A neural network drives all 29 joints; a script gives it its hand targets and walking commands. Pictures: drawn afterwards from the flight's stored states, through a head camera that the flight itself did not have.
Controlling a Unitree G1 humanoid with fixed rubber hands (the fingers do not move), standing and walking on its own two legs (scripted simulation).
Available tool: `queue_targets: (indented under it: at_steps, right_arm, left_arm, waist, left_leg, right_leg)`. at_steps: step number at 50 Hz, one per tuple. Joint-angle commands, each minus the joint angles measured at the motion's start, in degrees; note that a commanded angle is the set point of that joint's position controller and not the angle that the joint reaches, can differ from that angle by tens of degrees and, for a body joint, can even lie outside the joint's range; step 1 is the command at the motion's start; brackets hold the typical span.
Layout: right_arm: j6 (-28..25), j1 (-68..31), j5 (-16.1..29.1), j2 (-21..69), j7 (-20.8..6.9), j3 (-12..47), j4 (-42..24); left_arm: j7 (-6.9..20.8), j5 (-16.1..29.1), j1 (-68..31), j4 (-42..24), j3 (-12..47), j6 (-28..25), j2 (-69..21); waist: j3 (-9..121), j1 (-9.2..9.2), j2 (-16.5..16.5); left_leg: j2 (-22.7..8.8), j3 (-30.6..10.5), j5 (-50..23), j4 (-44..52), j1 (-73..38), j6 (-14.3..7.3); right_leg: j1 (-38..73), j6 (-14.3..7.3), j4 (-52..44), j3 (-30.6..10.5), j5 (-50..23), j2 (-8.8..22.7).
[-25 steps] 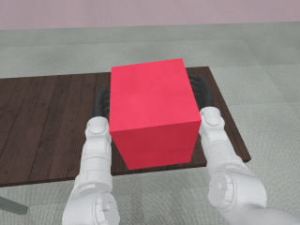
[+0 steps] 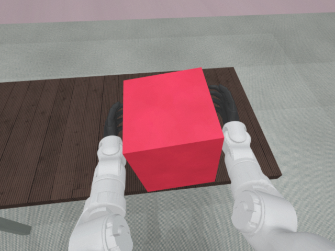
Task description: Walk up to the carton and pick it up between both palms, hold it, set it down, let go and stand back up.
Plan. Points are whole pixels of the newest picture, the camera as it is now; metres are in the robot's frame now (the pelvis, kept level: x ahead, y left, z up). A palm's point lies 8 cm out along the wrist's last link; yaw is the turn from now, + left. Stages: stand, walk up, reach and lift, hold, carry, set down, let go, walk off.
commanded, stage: set down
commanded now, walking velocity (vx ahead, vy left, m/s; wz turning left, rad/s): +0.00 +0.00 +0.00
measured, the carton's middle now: (172, 134) +0.40 -0.01 +0.00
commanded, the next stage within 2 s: none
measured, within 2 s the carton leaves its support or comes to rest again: rests again in 1.74 s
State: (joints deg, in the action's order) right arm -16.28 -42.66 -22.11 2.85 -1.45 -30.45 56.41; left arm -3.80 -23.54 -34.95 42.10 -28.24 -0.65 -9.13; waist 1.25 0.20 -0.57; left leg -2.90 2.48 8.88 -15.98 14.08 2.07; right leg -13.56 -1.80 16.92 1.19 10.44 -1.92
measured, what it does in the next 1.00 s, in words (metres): stands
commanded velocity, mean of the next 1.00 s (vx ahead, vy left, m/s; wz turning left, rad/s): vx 0.00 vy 0.00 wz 0.00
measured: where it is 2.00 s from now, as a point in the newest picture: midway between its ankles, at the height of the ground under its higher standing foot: outside the picture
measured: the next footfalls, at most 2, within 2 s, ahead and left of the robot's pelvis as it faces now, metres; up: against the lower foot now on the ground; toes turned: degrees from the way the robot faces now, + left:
none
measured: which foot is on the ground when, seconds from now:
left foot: down 0.00-1.00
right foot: down 0.00-1.00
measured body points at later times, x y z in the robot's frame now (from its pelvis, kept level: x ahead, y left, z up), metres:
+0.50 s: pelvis -0.01 +0.00 +0.00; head +0.06 +0.01 +0.45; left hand +0.39 +0.15 +0.03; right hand +0.41 -0.14 +0.06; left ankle -0.02 +0.14 -0.75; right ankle -0.03 -0.09 -0.75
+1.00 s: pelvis +0.00 +0.00 +0.00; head +0.06 +0.02 +0.45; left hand +0.39 +0.15 +0.02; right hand +0.41 -0.15 +0.05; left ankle -0.02 +0.14 -0.75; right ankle -0.03 -0.09 -0.75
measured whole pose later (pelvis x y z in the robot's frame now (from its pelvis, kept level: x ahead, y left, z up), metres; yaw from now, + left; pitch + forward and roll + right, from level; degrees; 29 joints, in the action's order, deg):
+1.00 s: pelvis +0.00 +0.00 +0.00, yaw -1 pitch +8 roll +0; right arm -19.2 -40.9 -24.5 3.5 -3.6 -33.6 55.1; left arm -3.9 -27.9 -34.2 41.8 -31.2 -5.7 -11.4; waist 0.5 0.5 -1.7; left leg -2.7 3.2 9.1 -16.4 15.1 1.7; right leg -14.7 -1.6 17.2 0.7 10.4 -1.7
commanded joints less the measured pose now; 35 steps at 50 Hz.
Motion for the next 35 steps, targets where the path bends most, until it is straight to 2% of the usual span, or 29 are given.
queue_targets:
  at_steps: [1, 2, 4, 8, 12, 15, 17, 19, 22, 24, 27, 30, 31, 32, 35]
  right_arm:
    - [-1.39, -20.98, -3.22, 28.99, -5.12, 13.23, 3.36]
    - [-1.26, -20.51, -2.97, 29.26, -5.16, 13.28, 3.97]
    - [-1.6, -20.81, -3.04, 28.94, -5.18, 13.37, 3.77]
    - [-2.26, -20.33, -2.88, 28.51, -5.18, 12.53, 4.29]
    - [-2.91, -20.11, -3.33, 28.66, -5.36, 12.17, 4.57]
    - [-2.81, -19.71, -3.52, 28.24, -5.43, 11.86, 5.52]
    - [-2.47, -19.45, -3.43, 27.95, -5.61, 11.14, 6.38]
    - [-2.18, -19.21, -3.9, 27.97, -5.79, 10.86, 5.43]
    - [-2.38, -19.12, -4.06, 27.41, -5.89, 10.01, 4.94]
    - [-2.03, -18.12, -4.63, 27.12, -5.84, 9.61, 5.49]
    - [-1.84, -18.39, -4.84, 26.99, -6.16, 9.57, 4.68]
    - [-1.93, -17.41, -4.93, 26.93, -6.15, 9.17, 4.61]
    - [-1.88, -17.58, -5.2, 26.86, -6.17, 8.83, 4.38]
    - [-1.98, -17.15, -4.97, 26.97, -6.21, 9.14, 4.14]
    - [-1.87, -16.16, -4.88, 26.54, -6.11, 9.55, 4.08]
  left_arm:
    - [3.2, -0.97, -32.16, -2.79, 15.31, -5.64, -26.83]
    - [3.2, -0.92, -31.41, -2.62, 14.91, -5.76, -26.17]
    - [3.16, -0.9, -31.44, -2.64, 14.97, -6.06, -26.35]
    - [2.65, -0.69, -31.63, -3.3, 16.34, -6.94, -27.57]
    - [1.93, -0.84, -32.29, -3.39, 16.62, -8.26, -27.76]
    - [2.17, -1.59, -30.55, -1.23, 15.19, -8.32, -26.81]
    - [2.01, -1.85, -30.86, -1.16, 15.27, -8.35, -26.94]
    - [2.31, -2.58, -29.35, -0.07, 13.84, -8.1, -26.47]
    - [2.35, -2.47, -29.2, -0.58, 13.92, -8.56, -26.17]
    - [2.42, -2.98, -28.8, -0.34, 12.89, -8.6, -25.43]
    - [2.68, -3.57, -28.47, -0.46, 11.92, -8.43, -25.55]
    - [2.71, -3.69, -27.67, -0.43, 12.42, -8.46, -25.53]
    - [2.8, -3.83, -27.57, -0.29, 12.22, -8.45, -25.32]
    - [2.73, -4.15, -26.9, -0.83, 12.55, -8.39, -26.05]
    - [2.96, -4.6, -25.39, -0.65, 11.48, -8.25, -25.47]
  waist:
    - [25.6, 0.06, -1.02]
    - [25.14, 0.55, -1.09]
    - [26.04, 0.29, -1.45]
    - [26.74, -0.45, 0.12]
    - [28.26, -0.21, 0.45]
    - [25.55, 0.4, -0.79]
    - [24.99, 0.36, 0.37]
    - [24.18, 0.74, -0.78]
    - [24.34, 0.37, -0.46]
    - [23.39, 0.22, -1.39]
    - [22.49, 0.66, -1.56]
    - [22.21, 0.68, -0.83]
    - [21.47, 0.24, -2.02]
    - [21.84, 0.3, -1.1]
    - [20.21, 0.71, -1.46]
  left_leg:
    - [1.06, 4.42, -18.05, -1.89, -8.5, -1.93]
    - [1.19, 4.46, -17.13, -1.62, -7.26, -2.16]
    - [1.12, 4.29, -18.59, -1.77, -7.47, -2.03]
    - [0.69, 3.97, -20.47, -2.58, -9.02, -0.96]
    - [0.56, 3.92, -23.41, -3.79, -11.19, -0.28]
    - [0.74, 4.11, -20.28, -3.16, -8.79, -0.87]
    - [0.53, 4.29, -18.89, -2.61, -9.06, -0.72]
    - [0.73, 4.45, -17.43, -2.19, -8.12, -1.33]
    - [0.77, 4.42, -16.52, -1.86, -7.76, -1.26]
    - [0.93, 4.54, -16.41, -1.84, -7.14, -1.48]
    - [0.91, 4.76, -13.75, -0.98, -6.71, -1.81]
    - [0.78, 4.68, -15.04, -1.34, -7.15, -1.59]
    - [0.97, 4.9, -14.62, -1.41, -7.0, -1.83]
    - [0.92, 4.75, -15.74, -1.54, -7.58, -1.71]
    - [1.14, 4.71, -16.18, -1.6, -6.87, -2.03]
  right_leg:
    - [12.99, 4.74, 3.48, 3.31, -32.57, 1.96]
    - [13.27, 4.87, 3.63, 2.95, -31.92, 2.01]
    - [13.24, 4.92, 3.95, 3.19, -33.14, 1.93]
    - [10.59, 3.87, 3.42, 3.51, -31.29, 1.48]
    - [7.79, 3.36, 2.79, 4.0, -29.74, 1.13]
    - [9.02, 3.62, 2.68, 3.5, -27.98, 1.22]
    - [7.51, 3.35, 2.22, 3.51, -25.42, 1.37]
    - [8.61, 3.35, 1.88, 3.29, -24.16, 1.49]
    - [8.34, 3.42, 2.01, 3.22, -23.29, 1.49]
    - [8.83, 3.7, 2.02, 3.06, -24.56, 1.62]
    - [9.4, 3.49, 1.93, 3.07, -22.06, 1.76]
    - [8.24, 3.31, 1.49, 3.04, -21.52, 1.79]
    - [8.35, 3.52, 1.52, 3.02, -21.53, 1.8]
    - [8.1, 3.46, 1.72, 3.1, -22.06, 1.67]
    - [9.13, 3.72, 1.75, 2.81, -23.64, 1.81]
